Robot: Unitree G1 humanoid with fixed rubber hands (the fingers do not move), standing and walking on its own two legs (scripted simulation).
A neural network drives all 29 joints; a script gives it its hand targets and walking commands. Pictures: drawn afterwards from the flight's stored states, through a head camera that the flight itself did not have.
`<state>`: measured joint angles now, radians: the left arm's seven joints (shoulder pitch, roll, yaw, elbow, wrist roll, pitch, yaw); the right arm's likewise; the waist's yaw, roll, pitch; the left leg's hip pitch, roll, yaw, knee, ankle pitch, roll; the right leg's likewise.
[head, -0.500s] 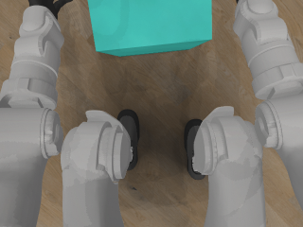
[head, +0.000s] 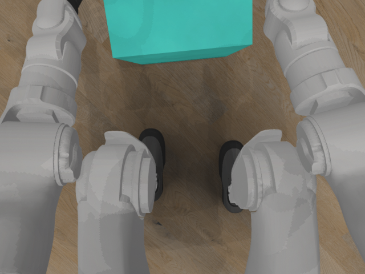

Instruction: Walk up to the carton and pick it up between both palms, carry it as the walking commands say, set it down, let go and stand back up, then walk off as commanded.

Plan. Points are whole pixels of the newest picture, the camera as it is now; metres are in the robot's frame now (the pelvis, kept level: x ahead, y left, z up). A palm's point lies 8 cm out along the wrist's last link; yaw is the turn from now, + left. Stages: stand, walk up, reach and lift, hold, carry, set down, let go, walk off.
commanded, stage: reach and lift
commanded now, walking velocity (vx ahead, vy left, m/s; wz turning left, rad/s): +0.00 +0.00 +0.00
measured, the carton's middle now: (178, 3) +0.54 +0.04 -0.24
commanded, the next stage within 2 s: none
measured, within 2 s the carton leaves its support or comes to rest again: leaves its support in 1.02 s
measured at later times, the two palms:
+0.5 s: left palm out of the picture +0.54 +0.19 -0.17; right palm out of the picture +0.55 -0.11 -0.17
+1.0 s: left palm out of the picture +0.53 +0.19 -0.16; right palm out of the picture +0.55 -0.10 -0.16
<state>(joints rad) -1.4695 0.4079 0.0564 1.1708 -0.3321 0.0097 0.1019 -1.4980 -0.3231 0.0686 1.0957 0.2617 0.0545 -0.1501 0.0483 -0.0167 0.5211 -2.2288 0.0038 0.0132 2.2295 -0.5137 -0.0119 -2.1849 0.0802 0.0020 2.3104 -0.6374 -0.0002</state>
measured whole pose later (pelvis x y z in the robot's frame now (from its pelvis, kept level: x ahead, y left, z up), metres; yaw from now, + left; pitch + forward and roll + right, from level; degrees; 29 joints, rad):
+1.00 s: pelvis +0.00 +0.01 +0.00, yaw -3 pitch +27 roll +1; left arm -1.41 0.31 0.10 1.00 -0.23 0.16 0.20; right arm -1.46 -0.25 -0.04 1.02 0.16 0.20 -0.20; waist 0.08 -0.05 0.53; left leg -2.16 -0.04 -0.02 2.25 -0.56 -0.06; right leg -2.14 0.15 0.02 2.30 -0.64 0.04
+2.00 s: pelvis -0.03 +0.01 +0.07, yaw -1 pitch +24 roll +0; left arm -1.35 0.17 0.34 0.62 0.01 0.43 0.14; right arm -1.36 -0.17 -0.29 0.65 -0.01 0.42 -0.14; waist 0.08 -0.03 0.52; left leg -1.96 -0.10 -0.06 2.01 -0.47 -0.07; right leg -1.92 0.14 0.03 2.06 -0.56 0.05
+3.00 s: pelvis -0.04 +0.00 +0.18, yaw -1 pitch +16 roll -1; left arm -1.18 0.10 0.34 0.51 0.05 0.49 0.14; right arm -1.18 -0.10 -0.29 0.54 -0.05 0.49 -0.13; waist 0.08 -0.03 0.52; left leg -1.52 -0.11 -0.11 1.68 -0.43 -0.08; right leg -1.49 0.15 0.05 1.72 -0.51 0.03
